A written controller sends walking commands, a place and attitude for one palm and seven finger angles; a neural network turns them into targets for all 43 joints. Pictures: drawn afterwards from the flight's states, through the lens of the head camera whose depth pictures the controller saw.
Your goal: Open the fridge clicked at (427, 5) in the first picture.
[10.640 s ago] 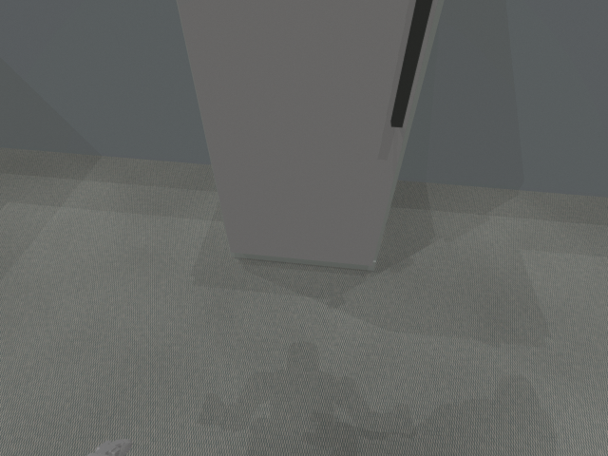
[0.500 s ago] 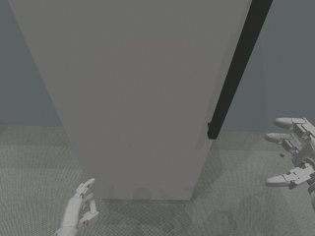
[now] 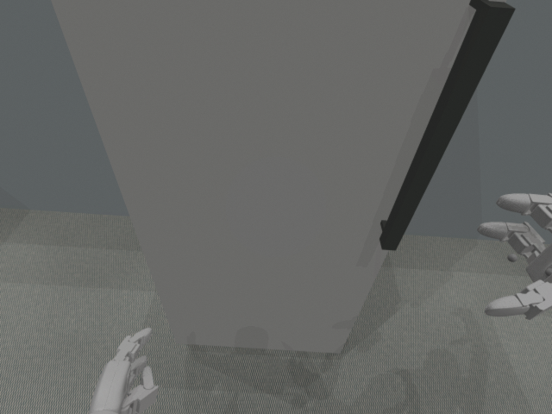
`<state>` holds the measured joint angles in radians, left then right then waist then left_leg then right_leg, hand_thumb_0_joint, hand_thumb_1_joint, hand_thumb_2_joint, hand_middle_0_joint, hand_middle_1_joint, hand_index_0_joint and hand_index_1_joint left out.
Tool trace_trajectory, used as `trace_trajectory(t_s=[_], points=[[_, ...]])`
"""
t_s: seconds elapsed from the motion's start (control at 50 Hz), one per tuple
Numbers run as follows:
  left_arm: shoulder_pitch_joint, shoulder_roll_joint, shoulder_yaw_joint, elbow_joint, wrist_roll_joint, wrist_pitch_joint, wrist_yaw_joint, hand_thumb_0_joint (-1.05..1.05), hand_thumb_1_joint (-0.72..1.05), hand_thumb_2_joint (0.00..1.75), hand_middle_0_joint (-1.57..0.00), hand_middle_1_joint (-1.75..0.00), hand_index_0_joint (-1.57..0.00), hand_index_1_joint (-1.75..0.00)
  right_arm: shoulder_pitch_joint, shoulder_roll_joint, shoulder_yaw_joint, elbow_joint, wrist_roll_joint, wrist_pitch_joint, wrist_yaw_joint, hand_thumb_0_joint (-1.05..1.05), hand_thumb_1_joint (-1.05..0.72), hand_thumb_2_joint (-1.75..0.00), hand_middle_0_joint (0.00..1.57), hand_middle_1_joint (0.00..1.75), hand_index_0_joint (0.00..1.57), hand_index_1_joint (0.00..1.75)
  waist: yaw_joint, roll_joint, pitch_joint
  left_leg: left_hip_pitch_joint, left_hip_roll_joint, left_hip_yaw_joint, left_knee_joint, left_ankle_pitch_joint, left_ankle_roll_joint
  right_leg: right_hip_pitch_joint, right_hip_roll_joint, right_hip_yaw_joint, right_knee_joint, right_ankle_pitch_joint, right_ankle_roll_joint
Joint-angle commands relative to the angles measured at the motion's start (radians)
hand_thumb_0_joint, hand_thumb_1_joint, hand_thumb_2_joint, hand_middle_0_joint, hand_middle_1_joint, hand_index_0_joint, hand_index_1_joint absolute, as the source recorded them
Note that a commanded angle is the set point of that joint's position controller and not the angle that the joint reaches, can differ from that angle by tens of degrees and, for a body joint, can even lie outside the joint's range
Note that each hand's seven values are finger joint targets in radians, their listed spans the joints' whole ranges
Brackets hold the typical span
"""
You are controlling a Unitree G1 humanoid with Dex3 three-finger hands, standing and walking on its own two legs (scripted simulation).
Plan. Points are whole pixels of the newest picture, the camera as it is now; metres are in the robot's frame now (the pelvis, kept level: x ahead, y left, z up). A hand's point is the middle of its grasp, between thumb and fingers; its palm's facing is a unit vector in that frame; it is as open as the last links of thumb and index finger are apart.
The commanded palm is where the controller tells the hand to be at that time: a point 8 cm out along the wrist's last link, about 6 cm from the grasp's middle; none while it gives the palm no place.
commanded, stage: raise the hand to about handle height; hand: right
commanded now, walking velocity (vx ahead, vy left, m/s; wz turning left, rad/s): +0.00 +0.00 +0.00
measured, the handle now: (422, 150) +0.46 -0.21 +0.19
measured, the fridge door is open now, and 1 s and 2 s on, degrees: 0 0 0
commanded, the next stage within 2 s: move the hooked fingers beside the handle in 0.22 s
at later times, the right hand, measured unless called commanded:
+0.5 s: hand (523, 246) +0.29 -0.29 +0.17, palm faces +0.12 +0.99 -0.05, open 14.0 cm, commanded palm +0.25 -0.32 +0.18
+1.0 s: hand (507, 229) +0.32 -0.28 +0.17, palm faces +0.10 +0.99 -0.04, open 14.0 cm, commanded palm +0.29 -0.33 +0.17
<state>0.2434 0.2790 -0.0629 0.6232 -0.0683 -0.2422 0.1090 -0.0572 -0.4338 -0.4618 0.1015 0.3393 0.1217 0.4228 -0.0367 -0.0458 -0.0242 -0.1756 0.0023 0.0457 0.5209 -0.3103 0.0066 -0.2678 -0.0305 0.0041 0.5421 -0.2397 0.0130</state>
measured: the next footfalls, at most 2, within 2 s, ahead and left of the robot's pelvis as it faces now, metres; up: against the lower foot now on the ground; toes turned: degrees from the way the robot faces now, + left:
none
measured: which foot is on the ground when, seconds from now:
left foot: down 0.00-1.00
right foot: down 0.00-1.00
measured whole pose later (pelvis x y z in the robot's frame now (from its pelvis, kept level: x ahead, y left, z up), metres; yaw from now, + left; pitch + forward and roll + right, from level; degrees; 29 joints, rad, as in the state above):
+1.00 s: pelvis +0.00 +0.00 +0.00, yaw +0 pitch -1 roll +1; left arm 0.25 0.27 -0.07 0.63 -0.07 -0.20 0.12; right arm -0.25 -0.47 -0.45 0.32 0.30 0.10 0.40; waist -0.03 -0.04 -0.03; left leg -0.19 0.01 0.05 0.52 -0.31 0.00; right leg -0.28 -0.02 0.01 0.55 -0.24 0.01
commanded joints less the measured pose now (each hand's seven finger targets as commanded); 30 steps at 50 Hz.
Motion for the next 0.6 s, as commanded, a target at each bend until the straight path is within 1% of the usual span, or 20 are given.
trace_trajectory(t_s=[0.0, 0.02, 0.04, 0.06, 0.12, 0.14, 0.22, 0.24, 0.26, 0.3, 0.34, 0.36, 0.4, 0.42, 0.44, 0.5, 0.52, 0.54, 0.56, 0.58], points=[[-0.150, 0.097, 0.039, -0.162, -0.004, -0.074, 0.011, 0.00, 0.90, 0.90, -0.20, -0.30, -0.20, -0.30, -0.318, -0.326, -0.155, -0.218, 0.021, -0.098, -0.047, 0.00, 0.50, -0.30, 0.30, 1.20, 0.30, 1.20, -0.020, -0.074, -0.139, -0.058, -0.014, -0.001, -0.104, 0.209, 0.005, 0.151, 0.036, 0.001, -0.071, 0.132, -0.042], [-0.149, 0.098, 0.039, -0.158, -0.006, -0.074, 0.014, 0.00, 0.90, 0.90, -0.20, -0.30, -0.20, -0.30, -0.332, -0.311, -0.134, -0.211, 0.013, -0.086, -0.045, 0.00, 0.50, -0.30, 0.30, 1.20, 0.30, 1.20, -0.015, -0.111, -0.130, -0.070, -0.013, 0.001, -0.105, 0.198, 0.005, 0.158, 0.037, -0.001, -0.076, 0.122, -0.041], [-0.144, 0.103, 0.041, -0.156, -0.006, -0.069, 0.014, 0.00, 0.90, 0.90, -0.20, -0.30, -0.20, -0.30, -0.315, -0.306, -0.122, -0.166, 0.008, -0.064, -0.041, 0.00, 0.50, -0.30, 0.30, 1.20, 0.30, 1.20, -0.017, -0.087, -0.101, -0.078, -0.011, -0.008, -0.117, 0.190, 0.004, 0.141, 0.034, -0.002, -0.073, 0.110, -0.041], [-0.141, 0.106, 0.041, -0.153, -0.009, -0.065, 0.018, 0.00, 0.90, 0.90, -0.20, -0.30, -0.20, -0.30, -0.310, -0.283, -0.096, -0.125, 0.006, -0.039, -0.033, 0.00, 0.50, -0.30, 0.30, 1.20, 0.30, 1.20, -0.006, -0.067, -0.078, -0.090, -0.007, -0.009, -0.120, 0.186, 0.001, 0.128, 0.035, -0.001, -0.075, 0.098, -0.043], [-0.138, 0.113, 0.041, -0.160, -0.016, -0.058, 0.022, 0.00, 0.90, 0.90, -0.20, -0.30, -0.20, -0.30, -0.316, -0.260, -0.048, -0.083, 0.003, 0.009, -0.004, 0.00, 0.50, -0.30, 0.30, 1.20, 0.30, 1.20, 0.001, -0.008, -0.074, -0.106, -0.008, -0.007, -0.119, 0.170, -0.005, 0.117, 0.034, 0.009, -0.074, 0.084, -0.046], [-0.142, 0.114, 0.044, -0.164, -0.016, -0.056, 0.019, 0.00, 0.90, 0.90, -0.20, -0.30, -0.20, -0.30, -0.310, -0.252, -0.038, -0.101, 0.008, 0.008, 0.006, 0.00, 0.50, -0.30, 0.30, 1.20, 0.30, 1.20, 0.000, 0.017, -0.090, -0.094, -0.006, -0.016, -0.119, 0.198, -0.007, 0.127, 0.030, 0.006, -0.063, 0.107, -0.048], [-0.151, 0.105, 0.042, -0.185, -0.009, -0.057, 0.018, 0.00, 0.90, 0.90, -0.20, -0.30, -0.20, -0.30, -0.343, -0.315, -0.103, -0.204, 0.020, -0.032, 0.013, 0.00, 0.50, -0.30, 0.30, 1.20, 0.30, 1.20, -0.013, -0.015, -0.214, -0.047, -0.010, -0.008, -0.088, 0.256, -0.002, 0.176, 0.041, 0.008, -0.049, 0.161, -0.048], [-0.151, 0.104, 0.042, -0.180, -0.005, -0.056, 0.014, 0.00, 0.90, 0.90, -0.20, -0.30, -0.20, -0.30, -0.317, -0.337, -0.130, -0.210, 0.029, -0.048, 0.009, 0.00, 0.50, -0.30, 0.30, 1.20, 0.30, 1.20, -0.019, 0.013, -0.215, -0.033, -0.011, -0.014, -0.091, 0.283, -0.003, 0.173, 0.036, 0.005, -0.040, 0.180, -0.048], [-0.152, 0.101, 0.040, -0.180, -0.006, -0.057, 0.013, 0.00, 0.90, 0.90, -0.20, -0.30, -0.20, -0.30, -0.322, -0.328, -0.134, -0.222, 0.033, -0.062, 0.003, 0.00, 0.50, -0.30, 0.30, 1.20, 0.30, 1.20, -0.020, 0.010, -0.226, -0.026, -0.012, -0.006, -0.082, 0.294, -0.003, 0.173, 0.038, 0.004, -0.044, 0.187, -0.048], [-0.155, 0.096, 0.039, -0.178, -0.005, -0.060, 0.013, 0.00, 0.90, 0.90, -0.20, -0.30, -0.20, -0.30, -0.322, -0.329, -0.149, -0.221, 0.036, -0.079, -0.008, 0.00, 0.50, -0.30, 0.30, 1.20, 0.30, 1.20, -0.022, -0.032, -0.209, -0.035, -0.013, -0.002, -0.082, 0.287, 0.000, 0.176, 0.040, 0.004, -0.050, 0.182, -0.045], [-0.143, 0.102, 0.041, -0.162, -0.007, -0.053, 0.013, 0.00, 0.90, 0.90, -0.20, -0.30, -0.20, -0.30, -0.311, -0.330, -0.144, -0.155, 0.028, -0.068, -0.014, 0.00, 0.50, -0.30, 0.30, 1.20, 0.30, 1.20, -0.019, -0.016, -0.163, -0.057, -0.016, -0.001, -0.095, 0.259, 0.000, 0.157, 0.035, 0.000, -0.053, 0.161, -0.043], [-0.149, 0.102, 0.040, -0.159, -0.009, -0.051, 0.016, 0.00, 0.90, 0.90, -0.20, -0.30, -0.20, -0.30, -0.338, -0.314, -0.127, -0.141, 0.023, -0.059, -0.014, 0.00, 0.50, -0.30, 0.30, 1.20, 0.30, 1.20, -0.010, -0.051, -0.140, -0.072, -0.011, -0.008, -0.096, 0.264, -0.001, 0.153, 0.037, -0.002, -0.053, 0.156, -0.044], [-0.146, 0.100, 0.038, -0.162, -0.011, -0.049, 0.019, 0.00, 0.90, 0.90, -0.20, -0.30, -0.20, -0.30, -0.359, -0.283, -0.084, -0.126, 0.010, -0.037, -0.011, 0.00, 0.50, -0.30, 0.30, 1.20, 0.30, 1.20, -0.003, -0.076, -0.126, -0.087, -0.011, 0.001, -0.093, 0.240, 0.002, 0.154, 0.037, 0.004, -0.063, 0.142, -0.042], [-0.142, 0.101, 0.038, -0.163, -0.013, -0.047, 0.021, 0.00, 0.90, 0.90, -0.20, -0.30, -0.20, -0.30, -0.361, -0.282, -0.074, -0.113, 0.005, -0.025, -0.009, 0.00, 0.50, -0.30, 0.30, 1.20, 0.30, 1.20, 0.000, -0.060, -0.115, -0.093, -0.013, 0.007, -0.096, 0.229, 0.002, 0.149, 0.034, 0.008, -0.068, 0.136, -0.042], [-0.140, 0.106, 0.041, -0.161, -0.012, -0.044, 0.020, 0.00, 0.90, 0.90, -0.20, -0.30, -0.20, -0.30, -0.358, -0.276, -0.061, -0.104, 0.005, -0.020, -0.005, 0.00, 0.50, -0.30, 0.30, 1.20, 0.30, 1.20, 0.001, -0.017, -0.119, -0.086, -0.013, 0.001, -0.100, 0.244, 0.001, 0.148, 0.031, 0.006, -0.060, 0.147, -0.045], [-0.144, 0.102, 0.040, -0.176, -0.010, -0.045, 0.020, 0.00, 0.90, 0.90, -0.20, -0.30, -0.20, -0.30, -0.391, -0.277, -0.054, -0.160, 0.004, -0.027, 0.005, 0.00, 0.50, -0.30, 0.30, 1.20, 0.30, 1.20, 0.001, -0.051, -0.180, -0.070, -0.013, 0.005, -0.081, 0.275, 0.004, 0.179, 0.036, 0.013, -0.055, 0.178, -0.045], [-0.140, 0.102, 0.041, -0.173, -0.011, -0.043, 0.021, 0.00, 0.90, 0.90, -0.20, -0.30, -0.20, -0.30, -0.394, -0.291, -0.066, -0.157, 0.004, -0.036, 0.004, 0.00, 0.50, -0.30, 0.30, 1.20, 0.30, 1.20, 0.002, -0.031, -0.189, -0.066, -0.016, 0.008, -0.080, 0.275, 0.004, 0.183, 0.035, 0.013, -0.055, 0.182, -0.045], [-0.140, 0.102, 0.039, -0.172, -0.008, -0.042, 0.019, 0.00, 0.90, 0.90, -0.20, -0.30, -0.20, -0.30, -0.399, -0.277, -0.049, -0.170, 0.009, -0.045, 0.005, 0.00, 0.50, -0.30, 0.30, 1.20, 0.30, 1.20, 0.002, -0.027, -0.195, -0.059, -0.017, 0.004, -0.082, 0.289, 0.005, 0.188, 0.033, 0.010, -0.049, 0.194, -0.045], [-0.139, 0.101, 0.040, -0.170, -0.008, -0.042, 0.020, 0.00, 0.90, 0.90, -0.20, -0.30, -0.20, -0.30, -0.419, -0.296, -0.071, -0.173, 0.010, -0.054, -0.001, 0.00, 0.50, -0.30, 0.30, 1.20, 0.30, 1.20, 0.002, -0.028, -0.206, -0.061, -0.018, 0.006, -0.082, 0.276, 0.004, 0.190, 0.034, 0.013, -0.053, 0.183, -0.045], [-0.140, 0.099, 0.038, -0.167, -0.008, -0.043, 0.022, 0.00, 0.90, 0.90, -0.20, -0.30, -0.20, -0.30, -0.431, -0.281, -0.061, -0.155, 0.011, -0.060, -0.004, 0.00, 0.50, -0.30, 0.30, 1.20, 0.30, 1.20, 0.005, -0.021, -0.191, -0.070, -0.018, 0.007, -0.084, 0.262, 0.004, 0.186, 0.035, 0.014, -0.056, 0.169, -0.044]])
